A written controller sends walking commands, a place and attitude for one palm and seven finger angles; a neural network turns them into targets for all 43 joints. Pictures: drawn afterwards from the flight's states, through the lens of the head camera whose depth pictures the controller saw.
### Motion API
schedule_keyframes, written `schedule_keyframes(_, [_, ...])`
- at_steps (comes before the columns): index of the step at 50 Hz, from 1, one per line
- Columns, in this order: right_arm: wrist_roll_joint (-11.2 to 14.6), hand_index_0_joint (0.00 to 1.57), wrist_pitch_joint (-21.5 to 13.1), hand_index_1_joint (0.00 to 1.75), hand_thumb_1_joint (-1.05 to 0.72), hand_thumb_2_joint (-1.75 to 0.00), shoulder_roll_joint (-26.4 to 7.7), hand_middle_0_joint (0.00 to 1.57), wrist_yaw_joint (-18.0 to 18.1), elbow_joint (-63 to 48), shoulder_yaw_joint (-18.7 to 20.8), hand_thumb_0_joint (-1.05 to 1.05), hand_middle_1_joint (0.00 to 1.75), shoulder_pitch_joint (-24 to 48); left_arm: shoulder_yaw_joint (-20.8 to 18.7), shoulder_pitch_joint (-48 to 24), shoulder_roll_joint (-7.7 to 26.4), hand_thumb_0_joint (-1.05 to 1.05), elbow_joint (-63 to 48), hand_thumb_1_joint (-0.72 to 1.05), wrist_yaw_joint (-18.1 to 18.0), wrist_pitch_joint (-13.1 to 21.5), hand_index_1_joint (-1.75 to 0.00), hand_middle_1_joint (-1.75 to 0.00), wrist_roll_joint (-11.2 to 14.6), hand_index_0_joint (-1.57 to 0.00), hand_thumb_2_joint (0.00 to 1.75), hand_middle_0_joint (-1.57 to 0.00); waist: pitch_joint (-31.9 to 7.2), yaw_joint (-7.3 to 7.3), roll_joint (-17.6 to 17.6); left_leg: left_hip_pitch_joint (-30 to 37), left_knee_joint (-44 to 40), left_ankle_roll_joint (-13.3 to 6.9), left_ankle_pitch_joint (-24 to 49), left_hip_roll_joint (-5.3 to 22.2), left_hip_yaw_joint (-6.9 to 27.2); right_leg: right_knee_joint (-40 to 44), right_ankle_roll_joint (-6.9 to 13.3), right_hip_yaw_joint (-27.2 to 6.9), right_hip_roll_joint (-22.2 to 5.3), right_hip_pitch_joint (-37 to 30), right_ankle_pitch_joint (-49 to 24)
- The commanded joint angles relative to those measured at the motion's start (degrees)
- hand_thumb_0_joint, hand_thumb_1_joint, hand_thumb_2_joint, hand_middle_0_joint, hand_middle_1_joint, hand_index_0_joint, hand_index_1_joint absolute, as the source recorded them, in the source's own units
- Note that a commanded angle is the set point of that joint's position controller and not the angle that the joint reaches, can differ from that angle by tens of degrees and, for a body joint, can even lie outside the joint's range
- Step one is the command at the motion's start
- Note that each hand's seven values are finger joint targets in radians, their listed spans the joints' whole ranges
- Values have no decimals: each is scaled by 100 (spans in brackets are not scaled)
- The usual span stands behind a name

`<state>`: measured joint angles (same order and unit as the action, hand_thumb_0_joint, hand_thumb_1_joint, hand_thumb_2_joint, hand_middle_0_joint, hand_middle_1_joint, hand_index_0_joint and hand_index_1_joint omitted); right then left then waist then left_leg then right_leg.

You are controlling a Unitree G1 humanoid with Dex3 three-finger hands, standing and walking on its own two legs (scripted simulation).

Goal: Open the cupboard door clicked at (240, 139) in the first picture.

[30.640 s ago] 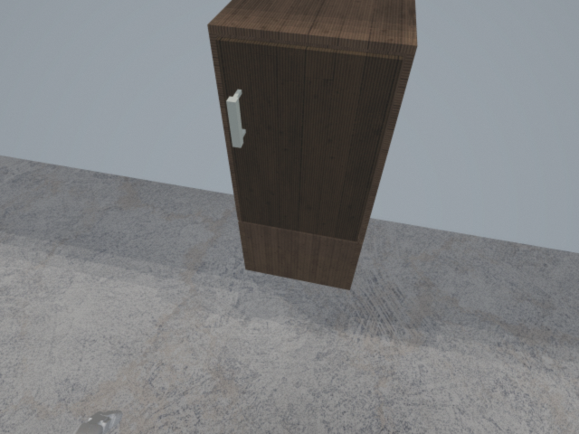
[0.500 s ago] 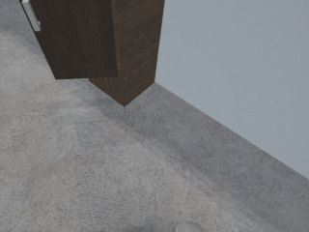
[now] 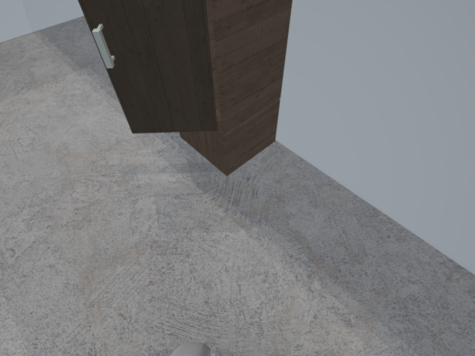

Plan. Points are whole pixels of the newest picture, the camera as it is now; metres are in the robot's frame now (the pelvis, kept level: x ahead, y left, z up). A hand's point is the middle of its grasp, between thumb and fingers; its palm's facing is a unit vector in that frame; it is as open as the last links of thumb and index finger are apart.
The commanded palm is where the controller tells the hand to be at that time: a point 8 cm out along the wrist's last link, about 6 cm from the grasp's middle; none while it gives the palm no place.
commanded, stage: take the last steps up to it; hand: left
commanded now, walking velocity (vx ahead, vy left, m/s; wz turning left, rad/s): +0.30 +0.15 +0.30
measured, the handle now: (105, 46) +1.02 +0.49 -0.01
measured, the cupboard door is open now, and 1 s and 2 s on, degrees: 49 49 49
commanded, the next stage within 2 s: come to a stop and stand still in 1.42 s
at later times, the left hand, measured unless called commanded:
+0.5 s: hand out of the picture +0.12 +0.28 -0.17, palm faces +0.15 -0.97 -0.19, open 7.4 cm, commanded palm none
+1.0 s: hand (116, 287) +0.27 +0.28 -0.16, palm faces +0.19 -0.96 -0.22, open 7.1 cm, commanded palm none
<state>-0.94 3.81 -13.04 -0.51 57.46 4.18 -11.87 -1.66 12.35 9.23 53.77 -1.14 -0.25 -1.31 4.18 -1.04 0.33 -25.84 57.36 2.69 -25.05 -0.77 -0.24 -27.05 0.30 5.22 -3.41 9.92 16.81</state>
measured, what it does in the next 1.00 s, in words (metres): walks ahead: left foot, then right foot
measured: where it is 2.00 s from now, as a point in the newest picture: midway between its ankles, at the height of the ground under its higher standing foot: (200, 290)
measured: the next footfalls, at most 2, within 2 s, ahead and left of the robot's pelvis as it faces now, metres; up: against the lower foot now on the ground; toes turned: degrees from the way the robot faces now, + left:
left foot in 0.22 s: +0.06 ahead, +0.15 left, +0.00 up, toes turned +9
right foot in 0.72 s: +0.30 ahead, +0.00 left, +0.00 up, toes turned -1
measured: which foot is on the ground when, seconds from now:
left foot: up 0.00-0.20, down 0.22-0.72, up 0.74-1.00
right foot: down 0.00-0.22, up 0.24-0.70, down 0.72-1.00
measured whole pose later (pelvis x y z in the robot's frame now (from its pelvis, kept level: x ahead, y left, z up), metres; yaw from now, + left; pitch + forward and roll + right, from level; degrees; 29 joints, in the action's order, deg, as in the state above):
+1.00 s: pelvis +0.26 +0.08 +0.01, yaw +8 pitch +1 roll +1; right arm -1.8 -0.5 -9.5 -1.0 60.6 3.3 -15.1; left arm -4.0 15.1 10.5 59.4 -0.1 3.9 -1.0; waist 2.3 0.1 -0.3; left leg -29.6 48.4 2.2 -12.1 6.2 -2.4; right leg -19.5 2.7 8.4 -1.1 8.8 11.5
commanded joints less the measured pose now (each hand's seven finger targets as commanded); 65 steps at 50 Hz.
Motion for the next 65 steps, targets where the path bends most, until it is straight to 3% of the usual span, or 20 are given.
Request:
schedule_keyframes(1, [-3,20,-189,30,-90,-90,-204,20,-54,-515,-2,0,30,550,-359,618,1234,0,-126,90,-23,188,-30,-30,-11,-20,90,-20,-244,436,-871,-399,-607,37,17,148,-172,1101,763,-1156,-1608,-786,-1594])
schedule_keyframes(5, [-5,20,-299,30,-90,-90,-225,20,-128,-648,-30,0,30,856,-437,879,1391,0,94,90,42,231,-30,-30,-50,-20,90,-20,-159,584,-1062,-366,-1359,-52,-109,224,-272,1234,852,-1349,-1879,-923,-474])
schedule_keyframes(9, [-2,20,-434,30,-90,-90,-211,20,-109,-446,-83,0,30,175,-470,527,1437,0,128,90,104,210,-30,-30,-23,-20,90,-20,-347,150,-886,1477,-3129,-165,706,-72,-700,478,410,-579,-1496,36,-501])
schedule_keyframes(10, [-4,20,-480,30,-90,-90,-486,20,-52,-298,-28,0,30,-359,-442,369,1302,0,69,90,138,188,-30,-30,20,-20,90,-20,-529,-130,-295,2534,-3571,-324,806,81,-419,-372,159,-199,-1187,793,-386])
schedule_keyframes(11, [-73,20,-512,30,-90,-90,-1106,20,14,-167,133,0,30,-1001,-372,292,935,0,-96,90,196,155,-30,-30,69,-20,90,-20,-830,-419,1390,3416,-3953,-892,436,1441,1506,-2003,-223,502,-371,2061,844])
schedule_keyframes(12, [-76,20,-478,30,-90,-90,-1385,20,95,-56,176,0,30,-1576,-256,-224,774,0,-372,90,183,153,-30,-30,26,-20,90,-20,-736,-635,1801,3422,-4388,-1503,739,2186,2447,-3302,-243,280,-54,2938,1947])
schedule_keyframes(18, [-26,20,-709,30,-90,-90,-612,20,182,-184,-119,0,30,-726,-223,24,692,0,42,90,261,109,-30,-30,-30,-20,90,-20,-134,56,477,2342,-4599,-1354,2147,1421,1027,-3937,-136,-300,-440,2761,148])
schedule_keyframes(30, [-64,20,-758,30,-90,-90,-355,20,200,514,-206,0,30,-1668,-101,-1119,474,0,-374,90,238,143,-30,-30,7,-20,90,-20,246,-133,384,2559,-4366,-1343,3841,1366,455,-1466,24,54,-83,2024,-302])
schedule_keyframes(33, [-46,20,-745,30,-90,-90,-384,20,211,621,-217,0,30,-1628,-174,-466,587,0,-220,90,231,188,-30,-30,7,-20,90,-20,69,248,101,2144,-3535,-1159,4361,1173,269,-814,178,190,224,650,-397])
schedule_keyframes(34, [-3,20,-758,30,-90,-90,-391,20,214,609,-199,0,30,-1505,-250,283,709,0,6,90,210,242,-30,-30,-2,-20,90,-20,-242,602,-76,1714,-2615,-972,4403,941,136,-416,270,66,199,-489,-693])
schedule_keyframes(35, [72,20,-791,30,-90,-90,-301,20,187,505,-189,0,30,-1469,-381,1212,1124,0,255,90,160,320,-30,-30,-34,-20,90,-20,-872,932,-696,616,-1204,-706,3386,501,-160,-147,650,-1173,-744,-2071,-754])
schedule_keyframes(36, [118,20,-805,30,-90,-90,-147,20,195,359,-176,0,30,-1666,-488,1758,1574,0,427,90,112,319,-30,-30,-9,-20,90,-20,-1465,917,-1589,-577,672,-401,-534,-312,-409,670,1427,-3463,-2449,-2974,-1243])
schedule_keyframes(37, [64,20,-752,30,-90,-90,-372,20,169,309,-126,0,30,-1325,-488,1551,1550,0,341,90,78,297,-30,-30,101,-20,90,-20,-1045,846,-746,-863,1493,-443,-716,102,144,1194,1585,-3601,-2630,-2203,-651])
schedule_keyframes(40, [-35,20,-548,30,-90,-90,86,20,82,305,-137,0,30,-887,-250,262,689,0,63,90,23,310,-30,-30,79,-20,90,-20,345,216,-637,-587,1113,-336,543,697,284,1839,1000,-1987,-1808,476,543])
schedule_keyframes(44, [-78,20,-433,30,-90,-90,324,20,-23,410,-140,0,30,-1211,-256,385,581,0,208,90,55,469,-30,-30,51,-20,90,-20,-202,17,-546,-102,23,-140,1148,717,-120,1990,812,-956,-1326,544,-81])
schedule_keyframes(53, [-50,20,-603,30,-90,-90,186,20,-157,-276,-100,0,30,301,-321,998,875,0,662,90,127,486,-30,-30,-14,-20,90,-20,-46,434,-923,-303,-2091,-47,1292,501,-468,1587,794,-838,-1422,-476,-925])
schedule_keyframes(57, [-54,20,-705,30,-90,-90,-45,20,-102,-162,-90,0,30,-94,-334,902,917,0,718,90,97,411,-30,-30,6,-20,90,-20,-173,87,-719,1325,-3191,-194,1464,184,-734,605,510,-454,-1164,47,-1443])
schedule_keyframes(58, [-66,20,-737,30,-90,-90,-342,20,-46,18,-19,0,30,-665,-290,916,793,0,687,90,120,394,-30,-30,9,-20,90,-20,-435,-162,-35,2454,-3312,-331,1337,375,-493,-419,375,-234,-860,752,-1297])
schedule_keyframes(60, [-115,20,-698,30,-90,-90,-1131,20,115,244,136,0,30,-1924,-171,721,424,0,337,90,132,400,-30,-30,43,-20,90,-20,-1183,-587,1528,3717,-4062,-1369,1739,2412,2090,-3450,39,208,173,2477,1711])
schedule_keyframes(65, [-53,20,-779,30,-90,-90,-322,20,197,-58,-160,0,30,-591,-186,622,287,0,460,90,177,214,-30,-30,-22,-20,90,-20,-148,79,660,1595,-4561,-1201,2020,1800,703,-4082,37,-421,-433,2337,340])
